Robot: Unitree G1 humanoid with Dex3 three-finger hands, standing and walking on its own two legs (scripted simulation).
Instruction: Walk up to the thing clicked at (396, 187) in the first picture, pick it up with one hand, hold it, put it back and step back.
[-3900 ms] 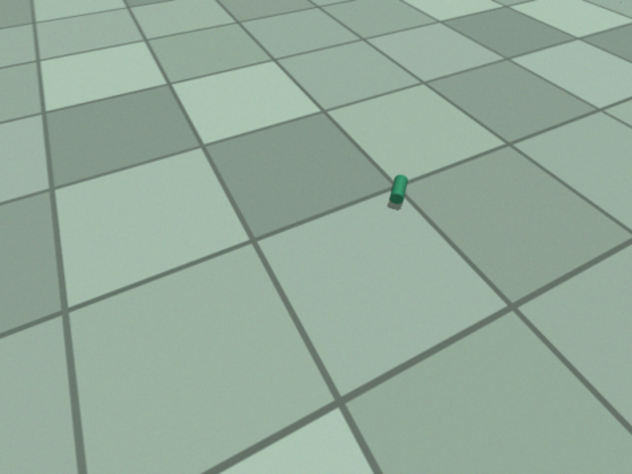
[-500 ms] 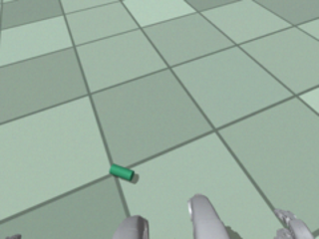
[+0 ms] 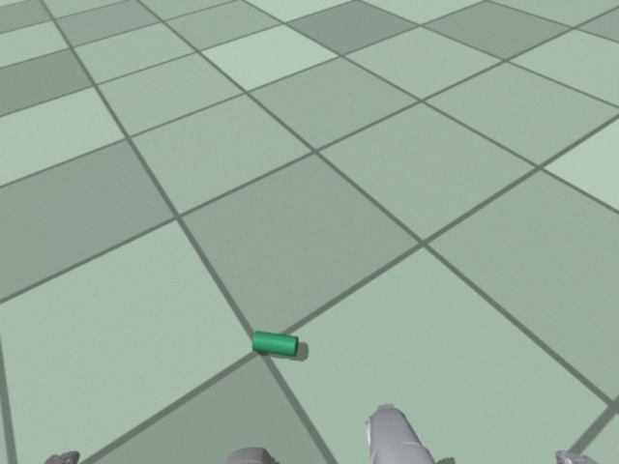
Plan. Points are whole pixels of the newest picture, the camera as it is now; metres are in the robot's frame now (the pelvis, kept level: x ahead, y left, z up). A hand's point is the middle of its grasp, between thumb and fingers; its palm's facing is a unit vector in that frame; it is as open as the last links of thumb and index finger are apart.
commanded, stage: walk up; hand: left
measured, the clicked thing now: (275, 343) +0.56 +0.16 -0.68
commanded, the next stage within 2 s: none
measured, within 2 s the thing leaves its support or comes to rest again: neither
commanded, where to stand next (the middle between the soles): +0.13 -0.05 m, yaw -8 degrees
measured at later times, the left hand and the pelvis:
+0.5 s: hand (174, 422) +0.19 +0.22 -0.11, palm faces -0.24 -0.91 -0.33, open 7.4 cm; pelvis +0.06 -0.03 +0.04, yaw -11 degrees
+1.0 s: hand (207, 360) +0.28 +0.19 -0.11, palm faces -0.16 -0.90 -0.41, open 7.4 cm; pelvis +0.11 -0.06 +0.03, yaw -11 degrees
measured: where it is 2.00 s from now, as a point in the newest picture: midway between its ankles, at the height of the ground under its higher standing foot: outside the picture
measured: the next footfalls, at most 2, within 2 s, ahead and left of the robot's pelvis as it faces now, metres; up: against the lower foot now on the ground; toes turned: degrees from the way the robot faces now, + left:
right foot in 0.48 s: +0.13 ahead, -0.18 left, +0.00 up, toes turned -9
left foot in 0.80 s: +0.24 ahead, +0.05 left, +0.00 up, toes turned -9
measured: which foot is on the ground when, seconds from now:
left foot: down 0.00-0.50, up 0.52-0.78, down 0.80-1.00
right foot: up 0.00-0.46, down 0.48-1.00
